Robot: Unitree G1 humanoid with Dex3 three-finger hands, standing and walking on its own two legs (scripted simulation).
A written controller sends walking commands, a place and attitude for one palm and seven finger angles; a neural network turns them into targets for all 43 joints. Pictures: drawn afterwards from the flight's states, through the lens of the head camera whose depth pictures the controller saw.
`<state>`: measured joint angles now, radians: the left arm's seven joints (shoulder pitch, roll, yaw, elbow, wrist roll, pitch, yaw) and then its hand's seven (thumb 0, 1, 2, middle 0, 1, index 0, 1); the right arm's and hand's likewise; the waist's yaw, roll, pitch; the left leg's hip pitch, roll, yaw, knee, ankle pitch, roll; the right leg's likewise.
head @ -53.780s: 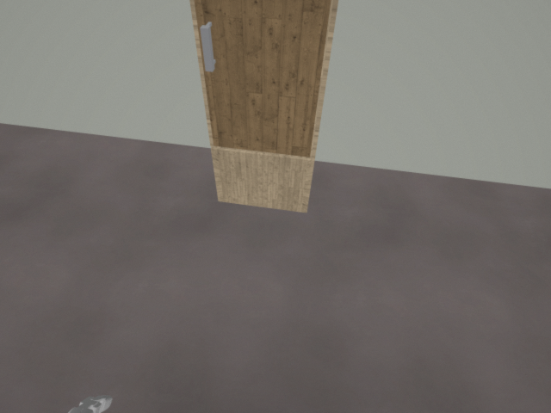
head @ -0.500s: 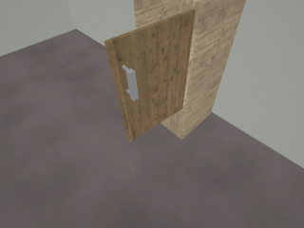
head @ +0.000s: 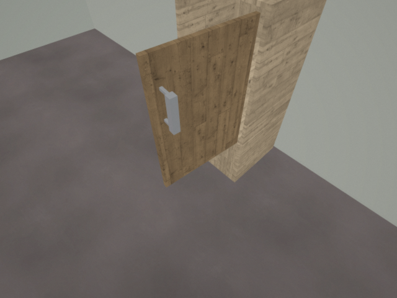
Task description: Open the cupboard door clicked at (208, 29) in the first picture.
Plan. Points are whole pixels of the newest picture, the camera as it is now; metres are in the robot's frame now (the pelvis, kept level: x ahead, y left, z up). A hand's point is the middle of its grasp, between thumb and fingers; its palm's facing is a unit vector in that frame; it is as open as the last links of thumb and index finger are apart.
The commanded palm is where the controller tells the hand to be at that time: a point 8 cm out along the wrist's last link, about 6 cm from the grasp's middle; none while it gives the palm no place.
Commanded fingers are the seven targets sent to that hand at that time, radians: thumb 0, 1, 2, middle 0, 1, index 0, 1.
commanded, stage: look to check the result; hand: left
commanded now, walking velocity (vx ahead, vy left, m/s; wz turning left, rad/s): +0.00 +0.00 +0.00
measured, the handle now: (168, 110) +0.59 +0.12 +0.01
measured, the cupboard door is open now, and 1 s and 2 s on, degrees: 84 84 84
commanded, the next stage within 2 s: stand and wait in 0.44 s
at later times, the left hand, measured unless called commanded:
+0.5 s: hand out of the picture +0.10 +0.23 -0.16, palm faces +0.00 -0.95 -0.32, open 7.3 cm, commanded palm none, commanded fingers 0.00 0.90 0.90 -0.20 -0.30 -0.20 -0.30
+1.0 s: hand out of the picture +0.09 +0.23 -0.16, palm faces -0.02 -0.95 -0.31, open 7.3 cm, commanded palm none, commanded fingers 0.00 0.90 0.90 -0.20 -0.30 -0.20 -0.30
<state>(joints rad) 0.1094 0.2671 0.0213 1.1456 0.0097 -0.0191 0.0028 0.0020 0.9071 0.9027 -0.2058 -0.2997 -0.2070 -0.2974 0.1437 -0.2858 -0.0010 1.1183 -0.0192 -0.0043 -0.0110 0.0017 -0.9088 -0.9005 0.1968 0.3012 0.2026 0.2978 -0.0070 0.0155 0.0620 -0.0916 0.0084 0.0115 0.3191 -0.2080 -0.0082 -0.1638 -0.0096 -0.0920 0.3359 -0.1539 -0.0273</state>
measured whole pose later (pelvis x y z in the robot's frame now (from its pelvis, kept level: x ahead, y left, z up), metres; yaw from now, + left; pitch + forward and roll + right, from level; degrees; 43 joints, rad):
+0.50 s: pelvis +0.02 +0.00 +0.00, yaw +0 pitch -1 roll +0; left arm 0.10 0.29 0.02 1.14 0.01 -0.02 0.01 0.00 0.91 0.90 -0.20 -0.30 -0.21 -0.30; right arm 0.13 -0.30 0.00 1.12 -0.02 0.00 -0.01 0.00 -0.91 -0.90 0.20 0.30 0.20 0.30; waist -0.01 0.02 0.05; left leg -0.05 0.01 0.01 0.29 -0.22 -0.01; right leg -0.13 0.00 -0.09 0.32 -0.17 -0.03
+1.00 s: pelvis +0.02 +0.00 +0.00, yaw +0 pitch -1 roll +0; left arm 0.11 0.29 0.02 1.15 0.01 -0.02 0.00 0.00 0.91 0.90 -0.21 -0.30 -0.21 -0.30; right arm 0.15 -0.30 0.00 1.13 -0.02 0.00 -0.01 0.00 -0.91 -0.90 0.20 0.30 0.20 0.30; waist -0.01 0.02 0.06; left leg -0.04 0.02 0.02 0.28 -0.21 -0.01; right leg -0.12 0.00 -0.09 0.30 -0.16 -0.03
